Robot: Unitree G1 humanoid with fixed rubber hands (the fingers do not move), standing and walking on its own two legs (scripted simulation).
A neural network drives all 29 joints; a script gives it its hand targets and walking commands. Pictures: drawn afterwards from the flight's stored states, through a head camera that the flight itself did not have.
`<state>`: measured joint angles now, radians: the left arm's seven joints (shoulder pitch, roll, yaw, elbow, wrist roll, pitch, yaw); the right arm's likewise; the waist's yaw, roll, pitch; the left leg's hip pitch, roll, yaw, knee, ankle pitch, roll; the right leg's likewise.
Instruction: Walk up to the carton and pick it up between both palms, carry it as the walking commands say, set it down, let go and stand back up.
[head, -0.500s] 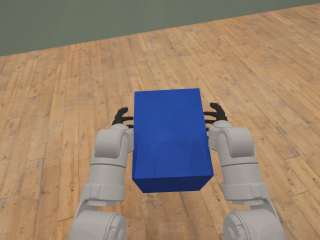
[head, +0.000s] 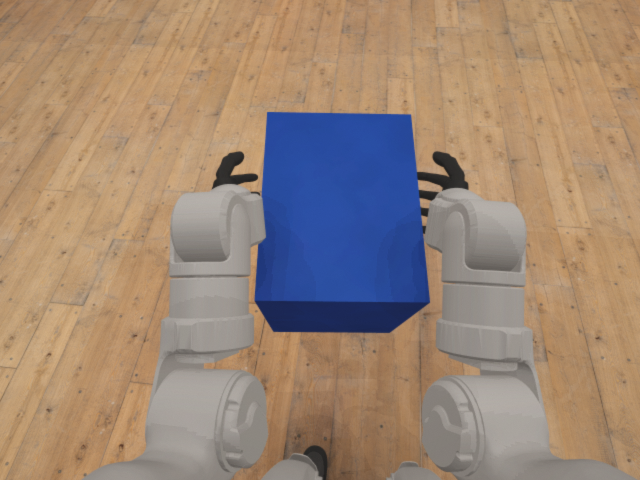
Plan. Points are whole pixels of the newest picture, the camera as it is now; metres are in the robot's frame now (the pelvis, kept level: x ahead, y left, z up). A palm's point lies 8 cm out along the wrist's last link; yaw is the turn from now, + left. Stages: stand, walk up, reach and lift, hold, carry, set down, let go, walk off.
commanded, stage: carry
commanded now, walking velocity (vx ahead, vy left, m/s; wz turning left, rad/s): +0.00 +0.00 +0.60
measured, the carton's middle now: (335, 234) +0.42 +0.02 +0.01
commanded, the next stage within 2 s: none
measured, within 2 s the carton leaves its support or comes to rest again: neither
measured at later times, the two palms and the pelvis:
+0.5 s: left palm (143, 292) +0.30 +0.20 +0.11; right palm (377, 215) +0.38 -0.03 +0.12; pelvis -0.03 -0.02 +0.00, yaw +16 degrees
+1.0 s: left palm (83, 433) +0.17 +0.21 +0.12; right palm (346, 286) +0.30 +0.01 +0.12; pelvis -0.10 -0.08 -0.01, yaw +37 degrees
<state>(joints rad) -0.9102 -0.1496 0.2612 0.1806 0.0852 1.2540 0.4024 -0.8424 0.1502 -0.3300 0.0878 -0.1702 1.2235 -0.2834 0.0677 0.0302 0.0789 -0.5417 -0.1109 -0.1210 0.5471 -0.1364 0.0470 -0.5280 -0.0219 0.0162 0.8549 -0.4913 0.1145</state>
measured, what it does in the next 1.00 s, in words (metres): walks backwards, turning left: right foot, then left foot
